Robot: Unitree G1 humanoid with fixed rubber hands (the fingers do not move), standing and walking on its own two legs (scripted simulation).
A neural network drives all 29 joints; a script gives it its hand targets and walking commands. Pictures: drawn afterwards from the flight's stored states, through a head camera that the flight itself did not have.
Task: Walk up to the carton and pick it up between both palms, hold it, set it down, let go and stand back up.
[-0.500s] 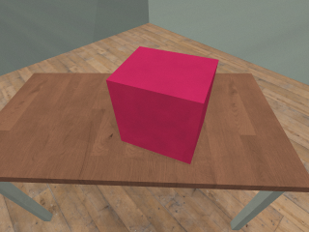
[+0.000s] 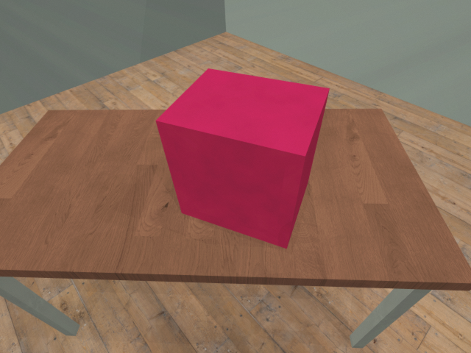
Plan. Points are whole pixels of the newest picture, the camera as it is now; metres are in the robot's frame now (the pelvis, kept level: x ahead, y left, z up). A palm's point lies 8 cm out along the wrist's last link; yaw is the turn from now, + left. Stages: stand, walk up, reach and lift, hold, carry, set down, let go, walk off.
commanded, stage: stand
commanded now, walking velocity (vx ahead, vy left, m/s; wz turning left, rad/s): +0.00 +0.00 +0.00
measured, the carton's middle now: (247, 157) +0.52 +0.00 +0.04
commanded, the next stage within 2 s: none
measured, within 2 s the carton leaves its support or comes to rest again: neither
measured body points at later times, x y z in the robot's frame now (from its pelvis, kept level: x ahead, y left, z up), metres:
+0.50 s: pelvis +0.01 -0.01 +0.00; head +0.01 -0.02 +0.45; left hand +0.06 +0.26 -0.12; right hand +0.05 -0.27 -0.14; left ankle +0.02 +0.12 -0.74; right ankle +0.04 -0.10 -0.74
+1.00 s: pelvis +0.01 -0.01 +0.00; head +0.01 -0.02 +0.45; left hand +0.06 +0.25 -0.12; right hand +0.04 -0.27 -0.14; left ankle +0.02 +0.12 -0.74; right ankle +0.04 -0.10 -0.74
